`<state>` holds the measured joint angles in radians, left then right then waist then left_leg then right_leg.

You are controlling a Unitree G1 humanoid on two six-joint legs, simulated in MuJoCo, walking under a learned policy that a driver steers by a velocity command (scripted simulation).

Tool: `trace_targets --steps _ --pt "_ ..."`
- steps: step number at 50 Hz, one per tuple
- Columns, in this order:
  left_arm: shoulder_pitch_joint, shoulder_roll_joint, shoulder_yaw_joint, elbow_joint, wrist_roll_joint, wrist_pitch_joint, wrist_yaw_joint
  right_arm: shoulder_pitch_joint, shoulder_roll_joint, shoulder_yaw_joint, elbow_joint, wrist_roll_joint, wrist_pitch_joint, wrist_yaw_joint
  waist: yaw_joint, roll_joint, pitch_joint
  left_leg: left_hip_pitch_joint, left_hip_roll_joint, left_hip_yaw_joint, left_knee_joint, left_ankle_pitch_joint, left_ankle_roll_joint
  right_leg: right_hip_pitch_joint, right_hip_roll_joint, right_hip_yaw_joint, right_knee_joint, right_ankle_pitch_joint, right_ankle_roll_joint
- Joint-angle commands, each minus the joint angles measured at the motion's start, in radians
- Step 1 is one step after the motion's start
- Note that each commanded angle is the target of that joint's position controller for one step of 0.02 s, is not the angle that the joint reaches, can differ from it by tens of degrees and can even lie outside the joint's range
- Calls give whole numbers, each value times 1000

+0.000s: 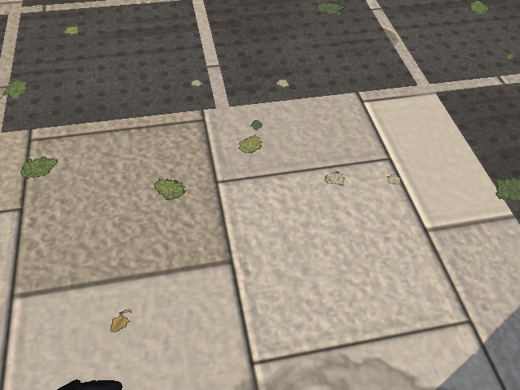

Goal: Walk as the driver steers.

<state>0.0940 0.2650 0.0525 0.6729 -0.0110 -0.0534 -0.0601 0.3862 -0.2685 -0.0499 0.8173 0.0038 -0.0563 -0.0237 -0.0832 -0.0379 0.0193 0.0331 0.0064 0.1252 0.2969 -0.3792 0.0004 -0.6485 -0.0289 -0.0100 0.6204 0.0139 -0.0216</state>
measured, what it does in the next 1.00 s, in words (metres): walks ahead, turning left: right foot, then left foot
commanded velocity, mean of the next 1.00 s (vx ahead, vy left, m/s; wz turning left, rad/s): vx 0.05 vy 0.00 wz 0.21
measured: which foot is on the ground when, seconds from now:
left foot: down 0.00-0.06, up 0.08-0.44, down 0.46-0.82, up 0.84-1.00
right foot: up 0.00-0.04, down 0.06-0.48, up 0.50-0.80, down 0.82-1.00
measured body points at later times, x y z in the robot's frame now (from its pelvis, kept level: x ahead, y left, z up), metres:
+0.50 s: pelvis +0.11 +0.01 -0.01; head +0.12 +0.03 +0.44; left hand +0.28 +0.26 -0.12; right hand +0.21 -0.28 -0.11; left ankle +0.13 +0.12 -0.73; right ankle +0.17 -0.11 -0.73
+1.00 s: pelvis +0.11 -0.02 +0.01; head +0.15 -0.03 +0.46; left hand +0.16 +0.28 -0.09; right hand +0.34 -0.26 -0.09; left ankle +0.06 +0.12 -0.65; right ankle +0.14 -0.13 -0.73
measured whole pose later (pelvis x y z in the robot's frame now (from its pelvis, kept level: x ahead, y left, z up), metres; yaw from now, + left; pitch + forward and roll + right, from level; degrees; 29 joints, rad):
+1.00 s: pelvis +0.11 -0.02 +0.01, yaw +17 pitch +2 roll +1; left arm 0.16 0.25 0.06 0.77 0.01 0.00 0.02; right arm 0.19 -0.34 -0.10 0.66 0.01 0.04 -0.04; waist 0.01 0.04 0.03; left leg -0.51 -0.07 -0.14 1.08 -0.43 -0.08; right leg -0.23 0.00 -0.01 0.44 -0.24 -0.03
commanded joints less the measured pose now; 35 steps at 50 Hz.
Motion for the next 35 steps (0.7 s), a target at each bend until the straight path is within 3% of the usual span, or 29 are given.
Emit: trace_targets --steps 1,2,3,4,5,6,7,8,10,12,14,18,20,22,23,24,25,26,27,28,30,32,35 --pt "25 103 36 -82 9 -13 -17 -51 -201 -54 -62 20 6 -22 87 165 -54 -49 224 -37 162 975 88 212 70 -56 -52 -66 -49" --pt "138 136 56 -52 10 -16 -10 -59 -195 -51 -67 21 11 -24 149 134 -111 -75 192 -17 317 976 64 364 100 -58 -124 -2 -79" --pt "221 195 74 -41 12 -12 10 -31 -174 -42 -79 4 4 -21 185 53 -186 -227 137 3 545 755 16 595 18 48 -139 285 -126" --pt "232 274 73 -52 31 -4 34 89 -46 -1 -108 -52 -12 -1 95 -234 -332 -587 -10 -10 950 -266 -47 964 -286 413 -7 849 -303" --pt "260 220 52 -68 29 -3 35 146 -107 6 -71 -18 -24 20 139 -167 -586 -630 -36 -235 1134 -375 -58 1048 -421 661 -89 702 -444" --pt "213 174 43 -68 26 6 33 30 -175 -17 -80 21 -17 26 169 -61 -478 -660 17 -250 1125 -280 -53 926 -335 529 -145 541 -384" --pt "138 133 30 -63 9 10 34 -50 -162 -13 -108 22 -5 19 142 -16 -328 -704 54 -214 1046 -204 -53 788 -274 421 -173 399 -322" --pt "84 103 17 -65 5 14 37 -94 -150 -12 -106 8 12 5 120 31 -232 -679 81 -206 971 -162 -59 630 -235 364 -212 312 -286" --pt "18 128 25 -61 25 19 37 -55 -144 -18 -101 -1 51 -11 52 -22 -152 -504 83 -185 855 -109 -66 353 -184 280 -291 203 -259" --pt "-27 91 15 -47 43 9 38 9 -86 -3 -70 -5 64 -18 19 -50 -157 -384 83 -169 698 -84 -75 258 -157 184 -314 202 -251" --pt "-24 83 14 -20 47 4 43 -12 -62 6 -62 -9 67 -19 38 -66 -174 -325 92 -168 572 8 -70 258 -158 146 -326 126 -239" --pt "-34 143 31 3 37 32 66 -108 -125 -15 -97 -1 78 -14 68 -76 -111 -327 68 -135 497 68 -39 256 -192 174 -368 -285 -215" --pt "-40 150 34 9 23 46 78 -124 -122 -19 -110 -5 78 -11 64 -67 -73 -333 53 -110 433 70 -14 278 -200 178 -352 -361 -193" --pt "-31 133 32 21 8 56 87 -104 -112 -22 -110 -13 77 -5 52 -45 -54 -299 42 -104 326 118 26 295 -183 150 -292 -363 -148" --pt "-4 114 30 32 2 58 90 -105 -138 -28 -123 -21 77 -3 56 17 -27 -300 83 -182 220 223 64 288 -142 103 -207 -353 -95" --pt "42 82 27 26 19 55 91 -116 -217 -46 -140 -20 75 -10 114 210 -24 -295 208 -378 119 342 132 238 -14 -26 -25 -390 -16" --pt "-50 82 30 2 22 52 96 -109 -246 -59 -140 -13 73 -9 64 334 20 -322 288 -555 5 269 232 154 104 -78 104 -407 28" --pt "-118 102 38 -20 19 52 98 -79 -228 -57 -146 -33 59 -10 20 338 14 -284 328 -636 -32 312 280 76 101 5 293 -553 30" --pt "-94 106 47 -12 11 56 95 -91 -211 -53 -151 -39 44 -12 38 281 -16 -247 316 -607 -8 384 278 41 86 55 422 -580 33" --pt "-55 101 50 8 10 63 94 -133 -202 -55 -166 -26 35 -12 64 208 -42 -223 279 -544 29 458 247 34 73 73 470 -552 40" --pt "-47 86 46 12 15 65 95 -185 -186 -55 -184 2 39 -16 85 146 -89 -178 230 -474 75 561 202 48 56 74 410 -476 57" --pt "-63 57 35 6 8 57 92 -169 -184 -60 -187 7 59 -21 73 161 -122 -144 195 -450 105 617 194 92 69 56 296 -438 77" --pt "-71 59 29 1 -5 48 79 -156 -199 -72 -203 7 82 -28 53 206 -148 -147 185 -483 116 583 202 192 84 58 123 -409 82"
Velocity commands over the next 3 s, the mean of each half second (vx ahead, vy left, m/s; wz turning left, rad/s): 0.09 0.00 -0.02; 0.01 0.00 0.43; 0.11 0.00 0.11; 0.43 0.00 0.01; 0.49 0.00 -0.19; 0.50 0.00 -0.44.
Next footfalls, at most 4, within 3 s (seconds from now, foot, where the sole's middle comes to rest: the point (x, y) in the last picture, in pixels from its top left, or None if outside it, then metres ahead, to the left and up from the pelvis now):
0.06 right None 0.21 -0.11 -0.77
0.46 left None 0.17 0.12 -0.77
0.82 right None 0.18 -0.12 -0.77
1.16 left None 0.10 0.13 -0.77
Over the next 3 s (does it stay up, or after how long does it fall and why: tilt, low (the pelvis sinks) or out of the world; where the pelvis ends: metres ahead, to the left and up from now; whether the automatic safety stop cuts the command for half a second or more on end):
stays up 0.93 0.15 0.01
